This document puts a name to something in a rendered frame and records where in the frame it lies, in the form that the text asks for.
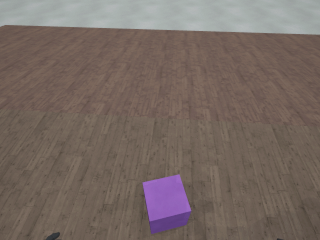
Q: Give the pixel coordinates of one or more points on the carton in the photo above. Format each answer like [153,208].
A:
[166,203]

